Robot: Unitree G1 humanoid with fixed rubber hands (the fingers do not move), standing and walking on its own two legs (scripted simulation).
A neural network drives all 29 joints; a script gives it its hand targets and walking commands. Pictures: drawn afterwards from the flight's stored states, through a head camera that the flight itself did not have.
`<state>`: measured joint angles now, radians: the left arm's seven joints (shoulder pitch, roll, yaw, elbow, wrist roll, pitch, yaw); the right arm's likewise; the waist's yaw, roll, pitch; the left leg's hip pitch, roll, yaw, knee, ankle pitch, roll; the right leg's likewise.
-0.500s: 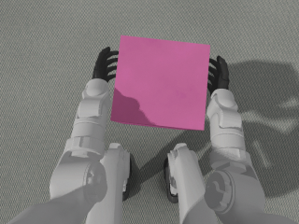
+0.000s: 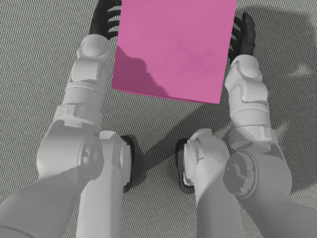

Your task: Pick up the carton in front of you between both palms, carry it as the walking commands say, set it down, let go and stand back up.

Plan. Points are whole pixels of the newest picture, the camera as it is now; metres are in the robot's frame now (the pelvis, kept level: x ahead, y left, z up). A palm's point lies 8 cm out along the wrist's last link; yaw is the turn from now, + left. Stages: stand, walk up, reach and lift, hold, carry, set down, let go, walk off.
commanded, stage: set down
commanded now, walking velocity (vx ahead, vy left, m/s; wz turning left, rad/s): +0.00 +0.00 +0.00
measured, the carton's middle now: (167, 57) +0.49 -0.02 -0.21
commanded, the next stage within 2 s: none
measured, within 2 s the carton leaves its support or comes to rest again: rests again in 0.74 s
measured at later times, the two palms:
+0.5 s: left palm (107, 37) +0.53 +0.13 -0.20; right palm (231, 55) +0.50 -0.17 -0.19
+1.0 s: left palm (110, 39) +0.53 +0.12 -0.21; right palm (232, 58) +0.49 -0.18 -0.21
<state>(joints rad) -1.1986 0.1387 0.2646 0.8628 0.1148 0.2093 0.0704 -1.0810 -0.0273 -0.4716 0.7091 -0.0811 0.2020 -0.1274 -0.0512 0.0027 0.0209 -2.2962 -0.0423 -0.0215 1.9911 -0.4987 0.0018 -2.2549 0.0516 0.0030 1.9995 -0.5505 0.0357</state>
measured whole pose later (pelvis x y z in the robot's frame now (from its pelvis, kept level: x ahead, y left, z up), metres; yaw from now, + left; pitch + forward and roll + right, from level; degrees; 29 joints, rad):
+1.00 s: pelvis -0.01 +0.00 -0.06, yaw -1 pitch +38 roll -3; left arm -1.41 0.24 0.22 1.16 0.09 0.13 0.03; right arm -1.27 -0.17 -0.40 1.02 -0.01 0.11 -0.07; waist -0.05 -0.01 0.24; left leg -2.33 -0.03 -0.02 2.20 -0.53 0.01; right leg -2.29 0.08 -0.01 2.20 -0.57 0.05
